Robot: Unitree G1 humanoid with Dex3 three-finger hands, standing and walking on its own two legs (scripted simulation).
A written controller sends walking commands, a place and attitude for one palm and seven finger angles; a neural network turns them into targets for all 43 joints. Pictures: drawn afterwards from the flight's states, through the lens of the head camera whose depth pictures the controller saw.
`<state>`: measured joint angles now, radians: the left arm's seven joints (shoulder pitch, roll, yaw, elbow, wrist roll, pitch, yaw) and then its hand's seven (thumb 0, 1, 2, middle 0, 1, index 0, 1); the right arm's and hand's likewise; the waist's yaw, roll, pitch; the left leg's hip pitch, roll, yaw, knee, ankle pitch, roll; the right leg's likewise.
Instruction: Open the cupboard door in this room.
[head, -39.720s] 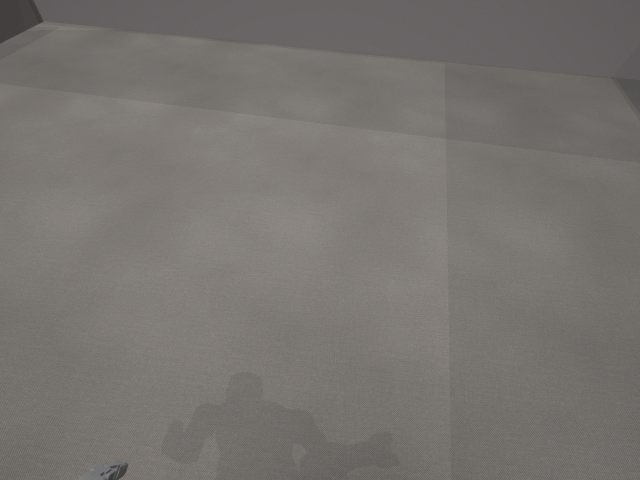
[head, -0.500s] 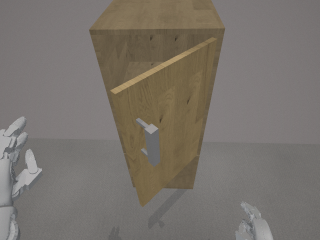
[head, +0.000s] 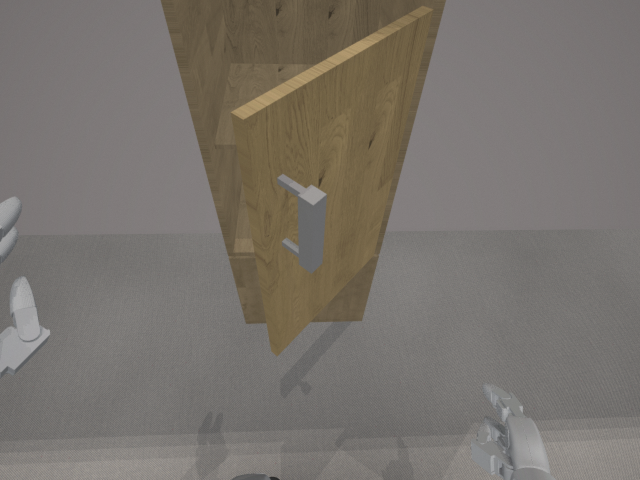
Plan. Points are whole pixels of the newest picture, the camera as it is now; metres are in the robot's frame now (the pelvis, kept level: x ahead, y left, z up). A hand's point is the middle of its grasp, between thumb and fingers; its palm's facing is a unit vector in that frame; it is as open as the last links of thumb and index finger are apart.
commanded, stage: step back with the hand held close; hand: left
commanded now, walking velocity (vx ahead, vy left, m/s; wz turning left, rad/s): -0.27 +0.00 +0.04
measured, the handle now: (299, 224) +0.41 +0.06 +0.08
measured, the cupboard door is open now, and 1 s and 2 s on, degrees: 47 47 47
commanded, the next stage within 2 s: stop stepping back and stand still in 0.46 s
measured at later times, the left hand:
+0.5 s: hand out of the picture +0.07 +0.27 +0.19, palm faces +0.49 -0.73 -0.47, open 7.4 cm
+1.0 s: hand out of the picture -0.02 +0.26 +0.18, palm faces +0.43 -0.77 -0.46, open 7.4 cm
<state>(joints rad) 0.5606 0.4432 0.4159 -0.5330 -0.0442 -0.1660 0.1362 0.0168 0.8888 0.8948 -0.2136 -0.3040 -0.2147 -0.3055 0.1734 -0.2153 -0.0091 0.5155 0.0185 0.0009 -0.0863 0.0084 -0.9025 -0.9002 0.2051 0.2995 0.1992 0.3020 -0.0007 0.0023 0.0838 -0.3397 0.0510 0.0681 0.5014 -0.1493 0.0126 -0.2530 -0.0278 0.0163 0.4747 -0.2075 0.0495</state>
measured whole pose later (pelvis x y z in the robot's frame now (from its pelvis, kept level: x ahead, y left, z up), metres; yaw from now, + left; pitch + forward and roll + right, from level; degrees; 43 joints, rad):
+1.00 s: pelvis -0.21 +0.00 +0.01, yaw +1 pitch +0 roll +0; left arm 0.58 0.42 0.40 -0.51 -0.03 -0.18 0.18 0.02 0.89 0.90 -0.21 -0.30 -0.21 -0.30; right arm 0.25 -0.17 0.03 0.61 -0.01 -0.15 -0.07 0.01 -0.90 -0.90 0.21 0.30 0.20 0.30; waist -0.02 -0.02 -0.03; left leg -0.28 0.01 0.05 0.38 -0.16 0.02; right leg -0.18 0.04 -0.07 0.53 -0.43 -0.02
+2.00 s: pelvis -0.20 +0.00 +0.01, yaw +3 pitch -2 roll +0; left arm 0.32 0.16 0.00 1.17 0.01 0.01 0.04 0.00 0.92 0.90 -0.20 -0.30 -0.20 -0.30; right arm 0.29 -0.15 0.00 1.14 -0.01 0.02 -0.04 0.00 -0.91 -0.90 0.20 0.30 0.20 0.30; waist 0.00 0.02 0.07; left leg -0.22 0.01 0.02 0.42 -0.17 0.00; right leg -0.11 0.03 -0.03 0.41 -0.27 -0.03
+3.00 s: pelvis -0.19 +0.00 +0.01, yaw +3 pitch -2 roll +0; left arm 0.29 0.12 0.00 1.16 0.01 -0.01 0.04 0.00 0.91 0.90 -0.20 -0.30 -0.20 -0.30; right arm 0.27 -0.13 -0.01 1.15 -0.01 0.01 -0.04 0.00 -0.91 -0.90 0.20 0.30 0.20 0.30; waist -0.01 0.02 0.05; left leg -0.20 0.00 0.03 0.41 -0.18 0.01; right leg -0.10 0.02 -0.01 0.41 -0.28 -0.03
